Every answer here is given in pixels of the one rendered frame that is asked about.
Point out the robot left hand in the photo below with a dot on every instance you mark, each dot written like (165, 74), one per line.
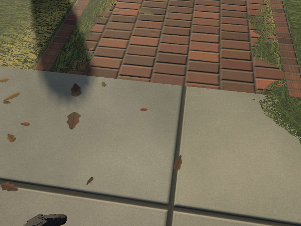
(47, 220)

